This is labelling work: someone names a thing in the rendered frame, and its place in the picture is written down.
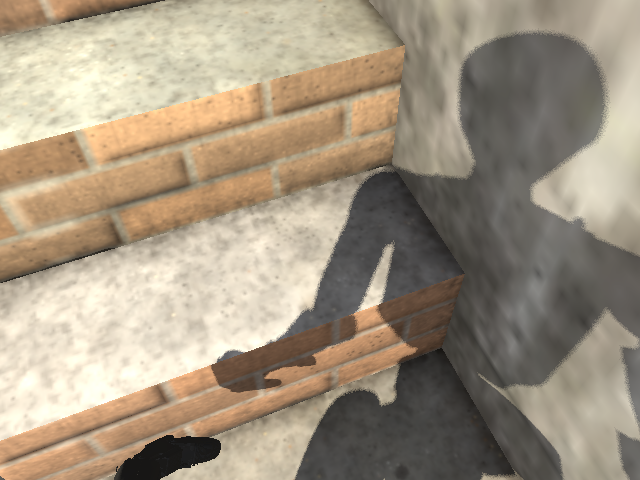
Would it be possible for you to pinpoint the robot left hand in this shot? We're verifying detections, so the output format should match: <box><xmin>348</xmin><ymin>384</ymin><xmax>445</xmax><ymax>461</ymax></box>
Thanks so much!
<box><xmin>114</xmin><ymin>435</ymin><xmax>221</xmax><ymax>480</ymax></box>

